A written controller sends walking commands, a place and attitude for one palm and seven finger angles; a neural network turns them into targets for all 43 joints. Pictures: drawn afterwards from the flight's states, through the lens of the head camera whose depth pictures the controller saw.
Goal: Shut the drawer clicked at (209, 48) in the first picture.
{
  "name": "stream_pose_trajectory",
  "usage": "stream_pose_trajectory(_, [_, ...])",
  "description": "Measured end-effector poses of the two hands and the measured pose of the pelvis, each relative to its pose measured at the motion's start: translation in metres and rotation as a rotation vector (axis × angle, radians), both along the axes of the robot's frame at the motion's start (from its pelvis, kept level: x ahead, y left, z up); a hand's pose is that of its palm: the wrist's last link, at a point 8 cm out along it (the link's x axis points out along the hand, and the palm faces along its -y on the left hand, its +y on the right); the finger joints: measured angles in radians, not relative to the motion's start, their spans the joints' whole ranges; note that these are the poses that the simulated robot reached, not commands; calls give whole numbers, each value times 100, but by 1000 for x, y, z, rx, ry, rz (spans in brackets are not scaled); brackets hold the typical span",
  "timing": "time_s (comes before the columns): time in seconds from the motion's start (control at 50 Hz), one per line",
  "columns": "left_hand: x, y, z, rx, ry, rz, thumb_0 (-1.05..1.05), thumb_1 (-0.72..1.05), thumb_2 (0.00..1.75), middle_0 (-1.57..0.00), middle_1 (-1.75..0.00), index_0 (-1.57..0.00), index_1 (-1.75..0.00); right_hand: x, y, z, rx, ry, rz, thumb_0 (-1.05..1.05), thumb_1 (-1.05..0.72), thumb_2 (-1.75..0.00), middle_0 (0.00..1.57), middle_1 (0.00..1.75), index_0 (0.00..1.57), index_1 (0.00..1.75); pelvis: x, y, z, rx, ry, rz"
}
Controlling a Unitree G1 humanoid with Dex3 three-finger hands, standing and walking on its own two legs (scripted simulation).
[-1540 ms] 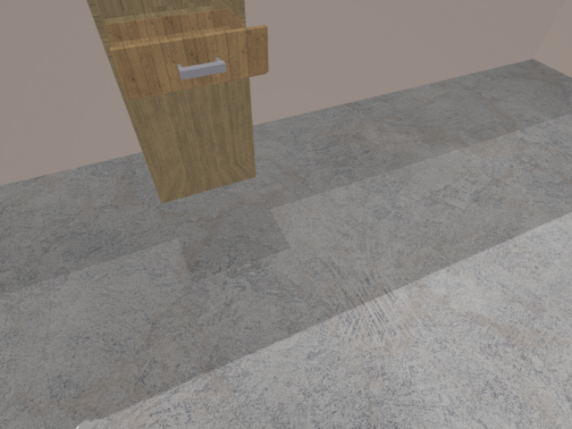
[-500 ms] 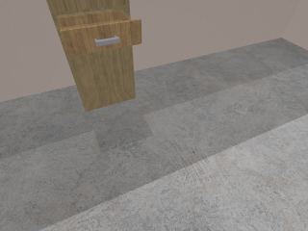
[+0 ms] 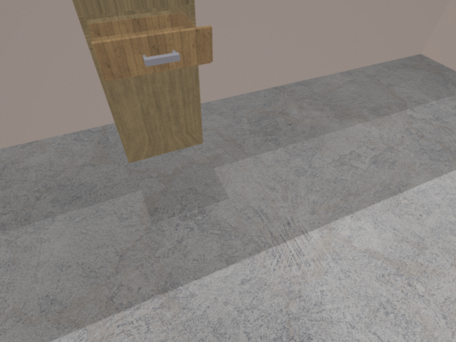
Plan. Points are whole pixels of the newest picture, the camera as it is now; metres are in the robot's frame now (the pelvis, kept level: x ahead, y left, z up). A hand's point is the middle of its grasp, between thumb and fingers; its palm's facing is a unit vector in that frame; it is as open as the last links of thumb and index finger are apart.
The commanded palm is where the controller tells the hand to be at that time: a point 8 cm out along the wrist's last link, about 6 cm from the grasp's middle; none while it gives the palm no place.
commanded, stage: walk to a spot facing it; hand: left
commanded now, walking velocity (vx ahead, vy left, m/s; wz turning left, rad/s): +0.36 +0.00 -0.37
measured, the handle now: (160, 56) +1.06 +0.32 +0.00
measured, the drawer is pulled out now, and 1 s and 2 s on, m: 0.28 0.28 0.28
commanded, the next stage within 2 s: turn to face it in 1.38 s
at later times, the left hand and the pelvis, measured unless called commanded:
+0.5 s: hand out of the picture +0.13 +0.14 -0.19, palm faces -0.05 -0.98 -0.19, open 7.4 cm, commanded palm none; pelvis +0.10 -0.04 -0.03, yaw -6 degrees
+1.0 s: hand (171, 279) +0.30 +0.16 -0.21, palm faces -0.11 -0.98 -0.15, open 7.4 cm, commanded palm none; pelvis +0.33 -0.02 -0.03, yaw -13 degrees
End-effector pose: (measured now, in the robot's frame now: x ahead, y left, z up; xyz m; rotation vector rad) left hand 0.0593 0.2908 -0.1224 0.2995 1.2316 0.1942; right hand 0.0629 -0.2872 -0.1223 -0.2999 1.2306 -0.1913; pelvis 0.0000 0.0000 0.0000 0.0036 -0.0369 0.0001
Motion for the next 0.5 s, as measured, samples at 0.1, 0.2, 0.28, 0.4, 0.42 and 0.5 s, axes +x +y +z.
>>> stream_pose_trajectory(0.1, [-4,-6,-5,-10,15,10,1,91,90,-20,-30,-21,-30,-2,5,-4,8,7,-7,0,-91,-89,20,30,20,30,4,0,-2,-2,2,-11])
stream_pose_trajectory(0.2, [-16,-24,-22,-75,78,20,1,91,90,-20,-30,-20,-30,-15,23,-16,51,39,-48,0,-91,-89,20,30,20,30,21,2,-8,-7,10,-39])
stream_pose_trajectory(0.28, [-24,-40,-37,-125,151,26,1,91,90,-20,-30,-20,-30,-32,38,-29,85,82,-109,0,-91,-89,20,30,20,30,40,2,-17,-1,17,-67])
stream_pose_trajectory(0.4, [11,-72,-40,-147,219,-23,1,91,90,-20,-30,-20,-30,-68,54,-41,151,186,-247,0,-91,-89,20,30,20,30,74,-14,-21,17,17,-125])
stream_pose_trajectory(0.42, [24,-78,-40,-149,202,-31,1,91,90,-20,-30,-20,-30,-74,55,-43,163,221,-260,0,-91,-89,20,30,20,30,80,-18,-23,13,17,-128])
stream_pose_trajectory(0.5, [67,-97,-42,-143,83,-12,1,91,90,-20,-30,-20,-30,-76,50,-47,201,345,-273,0,-91,-89,20,30,20,30,104,-36,-28,5,10,-108])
